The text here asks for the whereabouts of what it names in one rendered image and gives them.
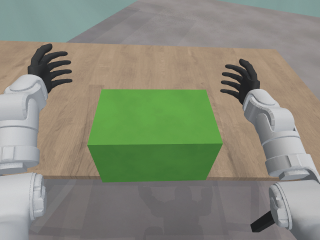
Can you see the right robot upper arm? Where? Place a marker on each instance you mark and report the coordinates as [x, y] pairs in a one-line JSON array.
[[295, 205]]

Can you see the left robot upper arm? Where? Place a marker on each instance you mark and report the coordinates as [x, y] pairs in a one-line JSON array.
[[23, 197]]

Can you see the carton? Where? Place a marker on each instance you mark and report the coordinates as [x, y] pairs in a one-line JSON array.
[[149, 135]]

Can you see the table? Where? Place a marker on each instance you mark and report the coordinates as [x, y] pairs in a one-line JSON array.
[[66, 121]]

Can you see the left robot hand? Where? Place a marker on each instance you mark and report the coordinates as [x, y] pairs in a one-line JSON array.
[[41, 67]]

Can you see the right robot forearm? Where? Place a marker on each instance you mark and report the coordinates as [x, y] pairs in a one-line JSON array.
[[285, 155]]

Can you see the left robot forearm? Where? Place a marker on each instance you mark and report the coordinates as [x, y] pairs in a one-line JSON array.
[[20, 105]]

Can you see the right robot hand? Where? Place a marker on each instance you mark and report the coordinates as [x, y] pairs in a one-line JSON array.
[[248, 80]]

